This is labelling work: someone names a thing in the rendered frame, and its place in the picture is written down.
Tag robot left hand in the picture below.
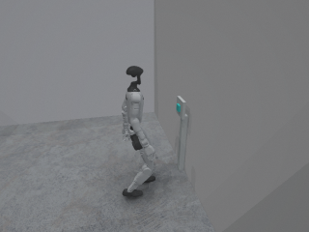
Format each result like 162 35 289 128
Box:
122 127 130 141

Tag robot left upper arm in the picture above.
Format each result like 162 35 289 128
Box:
122 98 127 112

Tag button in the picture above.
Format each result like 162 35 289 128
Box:
176 103 181 112

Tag panel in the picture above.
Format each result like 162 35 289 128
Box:
176 96 188 171

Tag robot right upper arm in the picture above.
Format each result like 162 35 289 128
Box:
129 93 142 125

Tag robot right hand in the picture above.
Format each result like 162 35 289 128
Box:
144 144 158 162

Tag robot left foot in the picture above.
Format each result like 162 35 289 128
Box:
144 176 155 183

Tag left robot forearm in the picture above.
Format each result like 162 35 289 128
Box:
122 110 129 128

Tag right robot thigh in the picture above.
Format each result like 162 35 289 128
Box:
131 135 154 171

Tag right robot forearm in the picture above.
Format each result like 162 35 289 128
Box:
131 119 150 148

